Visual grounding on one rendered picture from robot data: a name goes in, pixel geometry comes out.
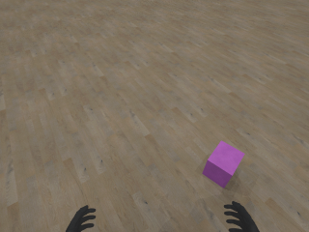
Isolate carton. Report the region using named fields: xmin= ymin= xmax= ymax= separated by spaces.
xmin=202 ymin=140 xmax=245 ymax=188

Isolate robot right hand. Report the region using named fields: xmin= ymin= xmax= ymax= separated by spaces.
xmin=224 ymin=201 xmax=260 ymax=232

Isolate robot left hand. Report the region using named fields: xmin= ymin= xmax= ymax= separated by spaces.
xmin=66 ymin=205 xmax=96 ymax=232

